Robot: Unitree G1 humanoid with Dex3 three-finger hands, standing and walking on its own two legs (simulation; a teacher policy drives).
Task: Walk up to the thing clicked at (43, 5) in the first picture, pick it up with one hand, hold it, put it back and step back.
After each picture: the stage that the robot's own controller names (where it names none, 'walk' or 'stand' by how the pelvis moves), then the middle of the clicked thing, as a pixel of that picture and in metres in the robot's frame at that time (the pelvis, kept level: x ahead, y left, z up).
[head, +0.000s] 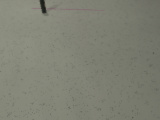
stand; (42, 4) +2.12 +0.61 -0.66
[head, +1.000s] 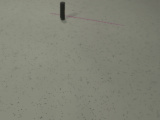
walk; (62, 11) +2.03 +0.24 -0.63
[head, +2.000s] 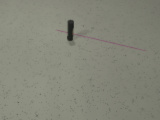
walk; (70, 30) +1.43 +0.14 -0.64
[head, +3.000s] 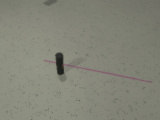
walk; (59, 64) +0.97 +0.20 -0.65
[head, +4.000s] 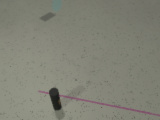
walk; (55, 99) +0.63 +0.22 -0.64
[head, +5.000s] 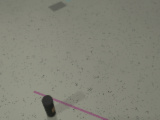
walk; (49, 107) +0.48 +0.21 -0.61
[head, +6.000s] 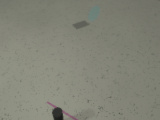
stand; (58, 119) +0.49 +0.18 -0.65
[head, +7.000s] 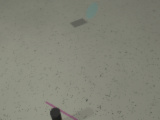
stand; (57, 119) +0.48 +0.20 -0.66
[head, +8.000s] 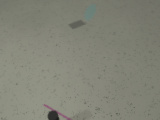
stand; out of the picture +0.46 +0.22 -0.66
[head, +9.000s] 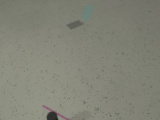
stand; out of the picture +0.45 +0.23 -0.66
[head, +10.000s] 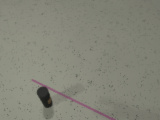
go down; (45, 98) +0.47 +0.24 -0.58
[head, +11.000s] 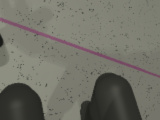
go down; out of the picture +0.51 +0.30 -0.23
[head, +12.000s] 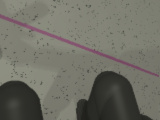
close in; out of the picture +0.51 +0.31 -0.22
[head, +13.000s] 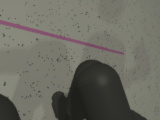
close; out of the picture +0.49 +0.35 -0.17
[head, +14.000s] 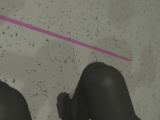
lift; out of the picture +0.46 +0.31 -0.16
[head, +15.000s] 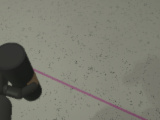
lift; (23, 77) +0.34 +0.19 +0.02
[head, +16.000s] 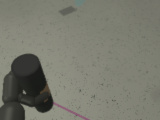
hold; (36, 88) +0.32 +0.16 +0.03
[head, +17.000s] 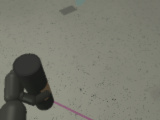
hold; (37, 86) +0.33 +0.16 +0.03
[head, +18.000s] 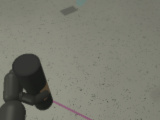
crouch; (36, 86) +0.33 +0.17 +0.03
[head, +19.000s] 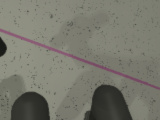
crouch; out of the picture +0.48 +0.27 -0.05
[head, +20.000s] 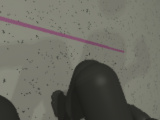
lower; out of the picture +0.46 +0.34 -0.17
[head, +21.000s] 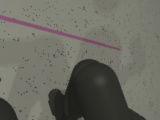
lower; out of the picture +0.48 +0.35 -0.17
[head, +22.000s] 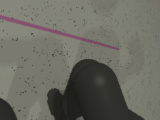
lower; out of the picture +0.48 +0.35 -0.18
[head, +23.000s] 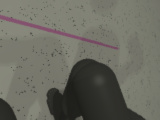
lower; out of the picture +0.48 +0.35 -0.18
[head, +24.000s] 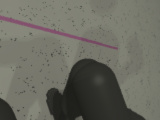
loosen; out of the picture +0.48 +0.35 -0.18
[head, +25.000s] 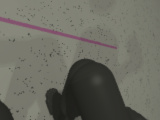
withdraw; out of the picture +0.47 +0.35 -0.18
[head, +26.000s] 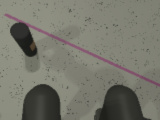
walk; (26, 42) +0.52 +0.26 -0.30
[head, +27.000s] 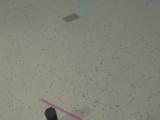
stand; (52, 119) +0.46 +0.21 -0.59
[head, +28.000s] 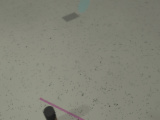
stand; (51, 118) +0.46 +0.23 -0.60
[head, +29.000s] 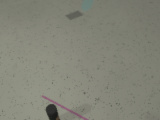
stand; (53, 116) +0.46 +0.22 -0.60
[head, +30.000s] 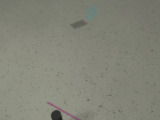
stand; out of the picture +0.47 +0.21 -0.66
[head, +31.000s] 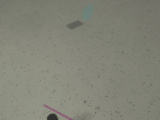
stand; out of the picture +0.45 +0.23 -0.66
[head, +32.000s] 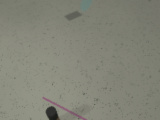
walk; (53, 117) +0.45 +0.24 -0.65
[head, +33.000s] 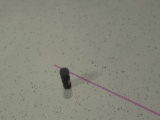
walk; (65, 79) +0.67 +0.18 -0.63
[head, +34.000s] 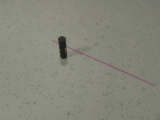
walk; (62, 48) +1.05 +0.18 -0.63
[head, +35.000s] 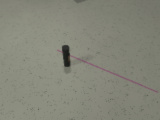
stand; (66, 56) +1.09 +0.20 -0.63
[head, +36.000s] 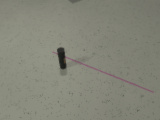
stand; (62, 58) +1.07 +0.23 -0.66
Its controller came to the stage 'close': yes
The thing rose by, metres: 0.67
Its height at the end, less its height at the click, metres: +0.00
